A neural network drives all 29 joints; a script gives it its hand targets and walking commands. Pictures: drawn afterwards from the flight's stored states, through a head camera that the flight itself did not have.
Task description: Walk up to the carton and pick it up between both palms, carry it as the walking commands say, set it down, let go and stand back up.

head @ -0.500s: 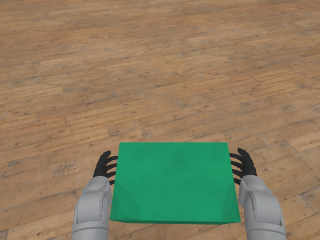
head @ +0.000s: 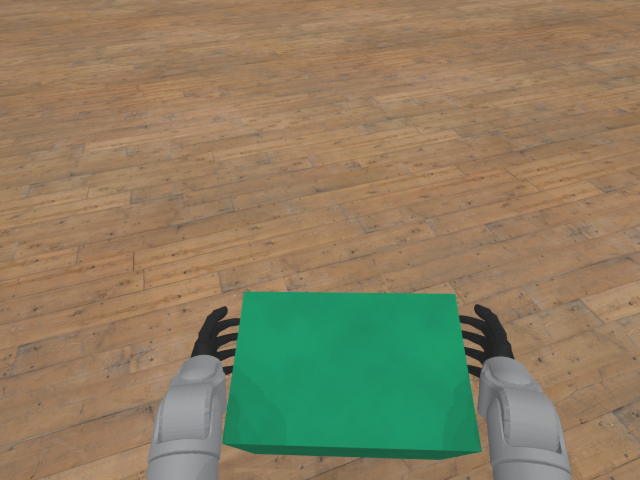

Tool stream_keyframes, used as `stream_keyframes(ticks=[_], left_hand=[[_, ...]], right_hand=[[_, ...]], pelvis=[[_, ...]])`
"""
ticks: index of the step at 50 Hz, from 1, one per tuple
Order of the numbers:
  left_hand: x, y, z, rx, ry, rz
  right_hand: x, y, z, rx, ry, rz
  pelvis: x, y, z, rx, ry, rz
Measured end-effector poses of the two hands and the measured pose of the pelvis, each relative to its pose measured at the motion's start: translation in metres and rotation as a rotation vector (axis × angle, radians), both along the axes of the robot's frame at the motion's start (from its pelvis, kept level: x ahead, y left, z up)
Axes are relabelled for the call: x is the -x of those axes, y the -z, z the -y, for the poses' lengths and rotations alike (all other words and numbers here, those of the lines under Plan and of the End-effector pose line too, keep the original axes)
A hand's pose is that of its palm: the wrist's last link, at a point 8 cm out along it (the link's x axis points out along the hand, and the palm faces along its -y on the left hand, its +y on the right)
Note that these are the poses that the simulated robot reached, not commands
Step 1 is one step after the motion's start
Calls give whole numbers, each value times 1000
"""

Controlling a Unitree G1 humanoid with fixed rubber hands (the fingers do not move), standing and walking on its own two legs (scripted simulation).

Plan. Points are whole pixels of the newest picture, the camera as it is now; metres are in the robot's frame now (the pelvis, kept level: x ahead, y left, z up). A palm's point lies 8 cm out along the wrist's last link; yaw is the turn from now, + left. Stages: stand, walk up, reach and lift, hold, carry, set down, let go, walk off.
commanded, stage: carry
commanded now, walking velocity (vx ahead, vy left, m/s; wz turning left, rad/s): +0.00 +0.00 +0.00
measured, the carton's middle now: (347, 380) +0.28 +0.00 -0.06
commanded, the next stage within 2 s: none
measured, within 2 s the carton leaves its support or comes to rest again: neither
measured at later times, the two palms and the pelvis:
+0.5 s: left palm (212, 352) +0.28 +0.18 +0.02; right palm (493, 348) +0.28 -0.18 +0.04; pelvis +0.02 +0.00 +0.00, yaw +0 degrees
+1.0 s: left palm (221, 339) +0.30 +0.17 +0.03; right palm (496, 338) +0.30 -0.19 +0.04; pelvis +0.03 -0.01 +0.00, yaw +0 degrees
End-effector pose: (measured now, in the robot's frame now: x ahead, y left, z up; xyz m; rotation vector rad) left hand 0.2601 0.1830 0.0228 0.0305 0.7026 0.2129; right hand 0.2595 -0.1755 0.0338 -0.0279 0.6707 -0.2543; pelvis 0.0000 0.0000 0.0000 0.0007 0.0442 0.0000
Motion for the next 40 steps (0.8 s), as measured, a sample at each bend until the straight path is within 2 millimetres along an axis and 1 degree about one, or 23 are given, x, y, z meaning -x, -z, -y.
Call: stream_keyframes(ticks=[4,13,19,22,27,32,36,40], left_hand=[[-3,-3,1,10,-10,19],[-11,3,0,-2,-1,-11],[-13,-4,1,9,-22,15],[-17,0,2,1,-12,-4],[-21,2,3,-1,2,-5],[-27,-2,6,-12,7,7],[-29,-6,7,-2,-4,18],[-31,-2,8,-13,7,2]], right_hand=[[-4,-5,1,-4,6,23],[-14,0,0,3,-10,-6],[-19,-5,0,-9,-3,21],[-22,-2,2,4,-10,3],[-25,-4,3,13,-13,6],[-29,-3,6,2,-9,14],[-30,-6,7,-8,1,27],[-33,-3,8,3,-5,12]], pelvis=[[-3,0,0,2,-2,2],[-10,0,2,3,-5,1],[-14,0,3,3,-4,0],[-18,-1,3,4,-6,-2],[-23,0,5,3,-3,6],[-25,0,6,3,-3,8],[-28,0,7,3,-6,7],[-30,0,8,4,-3,8]])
